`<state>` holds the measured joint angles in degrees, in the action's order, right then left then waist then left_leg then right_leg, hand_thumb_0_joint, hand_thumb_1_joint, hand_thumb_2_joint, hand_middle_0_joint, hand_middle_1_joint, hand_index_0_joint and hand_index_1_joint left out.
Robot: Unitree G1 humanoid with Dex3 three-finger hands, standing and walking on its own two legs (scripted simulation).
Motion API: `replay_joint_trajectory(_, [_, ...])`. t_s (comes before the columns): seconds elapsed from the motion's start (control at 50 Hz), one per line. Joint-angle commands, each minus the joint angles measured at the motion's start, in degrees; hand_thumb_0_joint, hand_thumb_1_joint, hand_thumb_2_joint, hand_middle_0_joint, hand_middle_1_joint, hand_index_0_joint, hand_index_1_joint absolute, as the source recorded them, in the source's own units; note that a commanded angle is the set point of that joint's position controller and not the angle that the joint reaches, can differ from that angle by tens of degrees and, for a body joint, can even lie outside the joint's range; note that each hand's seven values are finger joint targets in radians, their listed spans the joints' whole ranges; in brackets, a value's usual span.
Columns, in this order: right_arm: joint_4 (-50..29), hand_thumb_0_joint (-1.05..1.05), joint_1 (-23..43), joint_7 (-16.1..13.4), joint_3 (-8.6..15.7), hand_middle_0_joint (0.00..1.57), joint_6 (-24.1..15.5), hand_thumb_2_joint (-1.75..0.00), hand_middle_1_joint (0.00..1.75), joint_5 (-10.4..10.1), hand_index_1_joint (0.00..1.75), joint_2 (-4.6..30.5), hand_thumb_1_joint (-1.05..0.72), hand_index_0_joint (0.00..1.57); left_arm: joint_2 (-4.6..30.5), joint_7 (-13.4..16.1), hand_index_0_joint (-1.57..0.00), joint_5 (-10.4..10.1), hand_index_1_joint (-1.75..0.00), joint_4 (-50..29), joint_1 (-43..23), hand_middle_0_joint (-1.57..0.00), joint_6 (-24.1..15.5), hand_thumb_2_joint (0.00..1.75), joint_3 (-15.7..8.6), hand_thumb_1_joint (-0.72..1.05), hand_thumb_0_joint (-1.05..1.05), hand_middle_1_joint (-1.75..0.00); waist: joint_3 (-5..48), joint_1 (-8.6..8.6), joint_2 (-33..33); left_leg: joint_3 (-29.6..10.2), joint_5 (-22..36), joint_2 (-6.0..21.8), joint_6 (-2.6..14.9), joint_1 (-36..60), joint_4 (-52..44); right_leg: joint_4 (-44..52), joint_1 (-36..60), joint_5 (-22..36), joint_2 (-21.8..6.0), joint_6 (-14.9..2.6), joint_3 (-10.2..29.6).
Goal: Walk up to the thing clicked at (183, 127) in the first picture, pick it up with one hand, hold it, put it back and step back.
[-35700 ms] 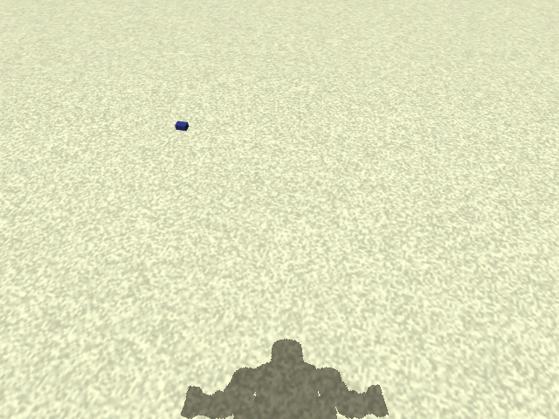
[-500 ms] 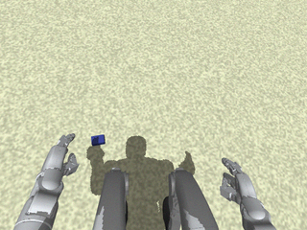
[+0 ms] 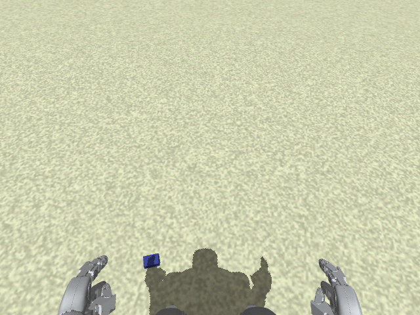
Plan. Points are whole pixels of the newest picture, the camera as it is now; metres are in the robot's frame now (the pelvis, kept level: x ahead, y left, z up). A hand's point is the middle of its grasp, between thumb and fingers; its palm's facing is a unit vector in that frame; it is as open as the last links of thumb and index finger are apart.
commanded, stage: home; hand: left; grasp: from above
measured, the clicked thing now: (151, 261) +0.44 +0.23 -0.69
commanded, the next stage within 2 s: none
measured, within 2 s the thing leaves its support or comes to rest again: neither
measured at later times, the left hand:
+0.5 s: hand (113, 311) +0.16 +0.17 -0.04, palm faces +0.06 -0.98 -0.19, open 7.4 cm
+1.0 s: hand (110, 305) +0.17 +0.18 -0.04, palm faces +0.04 -0.98 -0.19, open 7.4 cm
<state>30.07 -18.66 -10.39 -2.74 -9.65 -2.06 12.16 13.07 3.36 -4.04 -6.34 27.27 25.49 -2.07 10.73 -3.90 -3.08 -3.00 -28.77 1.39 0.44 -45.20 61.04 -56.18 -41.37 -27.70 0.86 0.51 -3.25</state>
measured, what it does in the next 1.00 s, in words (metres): stands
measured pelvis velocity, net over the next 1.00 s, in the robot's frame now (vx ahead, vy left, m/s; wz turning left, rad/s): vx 0.01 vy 0.00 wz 0.01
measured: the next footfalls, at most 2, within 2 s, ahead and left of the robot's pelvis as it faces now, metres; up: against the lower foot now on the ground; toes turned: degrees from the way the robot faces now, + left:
none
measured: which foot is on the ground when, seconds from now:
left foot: down 0.00-1.00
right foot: down 0.00-1.00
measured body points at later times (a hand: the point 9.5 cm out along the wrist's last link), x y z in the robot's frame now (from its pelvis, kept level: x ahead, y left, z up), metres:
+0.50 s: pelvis +0.00 -0.01 +0.01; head +0.02 +0.00 +0.46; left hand +0.15 +0.22 -0.02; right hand +0.17 -0.24 -0.05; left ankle +0.01 +0.11 -0.67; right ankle +0.00 -0.13 -0.67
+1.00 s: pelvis +0.01 +0.00 +0.01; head +0.02 +0.01 +0.46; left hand +0.16 +0.23 -0.02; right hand +0.17 -0.24 -0.05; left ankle +0.01 +0.11 -0.67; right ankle +0.00 -0.13 -0.67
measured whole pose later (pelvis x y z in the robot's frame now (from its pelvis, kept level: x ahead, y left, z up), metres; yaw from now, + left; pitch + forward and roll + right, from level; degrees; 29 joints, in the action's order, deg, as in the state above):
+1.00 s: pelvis +0.01 +0.00 +0.01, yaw +0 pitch +10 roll -3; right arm 31.2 -16.7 -10.3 -2.3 -13.6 -0.7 12.4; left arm 13.2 0.7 -2.9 -6.7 28.3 25.7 -1.4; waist 9.1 -2.2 -2.5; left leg -2.7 -28.4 1.0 0.5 -39.4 58.0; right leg -53.5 -35.7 -27.5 0.5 0.6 -3.0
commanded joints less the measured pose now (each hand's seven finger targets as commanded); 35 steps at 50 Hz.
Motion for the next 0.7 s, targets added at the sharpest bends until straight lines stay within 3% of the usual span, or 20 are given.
replay_joint_trajectory(0.0, [-9.29, 0.0, 3.98, -0.86, 3.2, 0.2, -4.12, -0.9, 0.3, 0.91, 0.3, 6.67, -0.9, 0.2, 4.9, -0.2, -0.2, 0.62, -0.3, -11.43, 2.25, -0.2, -1.61, 0.9, -2.98, 0.9, 0.0, -0.3, 4.5, 0.77, -0.18, 0.01, 16.65, -1.34, 0.46, 10.89, -11.64, 10.48, 6.73, 14.65, 1.47, -1.24, -0.94])
replay_joint_trajectory(0.14, [-9.46, 0.0, 5.15, -0.85, 3.52, 0.2, -5.81, -0.9, 0.3, 1.48, 0.3, 7.4, -0.9, 0.2, 5.12, -1.76, -0.2, 1.24, -0.3, -10.14, 0.13, -0.2, -1.59, 0.9, -2.53, 0.9, 0.0, -0.3, -0.14, 0.37, 2.7, 0.49, 12.98, -1.6, 0.84, 10.65, -12.95, 12.25, 6.25, 11.3, 0.92, -0.64, -0.97])
replay_joint_trajectory(0.3, [-9.01, 0.0, 5.9, -0.58, 3.49, 0.2, -6.98, -0.9, 0.3, 1.72, 0.3, 7.6, -0.9, 0.2, 5.99, -1.93, -0.2, 1.63, -0.3, -11.92, -0.73, -0.2, -2.23, 0.9, -2.94, 0.9, 0.0, -0.3, 2.76, 1.23, -0.34, 1.08, 14.53, -2.0, 0.62, 12.64, -12.32, 11.95, 7.76, 13.56, 0.41, -0.46, -0.27])
replay_joint_trajectory(0.48, [-8.79, 0.0, 6.82, -0.66, 3.24, 0.2, -7.24, -0.9, 0.3, 1.68, 0.3, 7.44, -0.9, 0.2, 5.64, -1.64, -0.2, 1.76, -0.3, -11.05, -0.18, -0.2, -2.46, 0.9, -2.73, 0.9, 0.0, -0.3, 1.22, 1.66, 0.36, 0.45, 9.56, -1.71, 0.64, 10.98, -13.71, 12.29, 6.89, 8.63, 0.68, -0.62, -0.59])
replay_joint_trajectory(0.54, [-8.84, 0.0, 6.49, -0.68, 3.36, 0.2, -7.28, -0.9, 0.3, 1.57, 0.3, 7.42, -0.9, 0.2, 5.71, -1.62, -0.2, 1.35, -0.3, -11.97, 0.26, -0.2, -2.42, 0.9, -2.98, 0.9, 0.0, -0.3, 3.78, 1.72, 1.43, 0.67, 12.41, -1.82, 0.78, 11.75, -12.46, 12.17, 7.97, 11.38, 0.53, -0.5, -0.26])
replay_joint_trajectory(0.68, [-8.15, 0.0, 5.86, -0.82, 3.47, 0.2, -7.37, -0.9, 0.3, 1.59, 0.3, 7.48, -0.9, 0.2, 5.69, -1.69, -0.2, 1.3, -0.3, -11.39, 0.41, -0.2, -2.56, 0.9, -2.88, 0.9, 0.0, -0.3, 3.01, 1.75, 0.21, 0.23, 13.93, -1.51, 0.43, 11.87, -12.92, 10.86, 7.91, 12.28, 0.9, -0.77, -0.66])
